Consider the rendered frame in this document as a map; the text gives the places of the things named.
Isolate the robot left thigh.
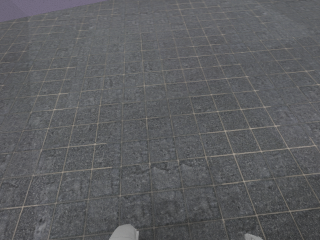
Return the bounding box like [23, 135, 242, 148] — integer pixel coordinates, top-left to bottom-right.
[109, 225, 139, 240]

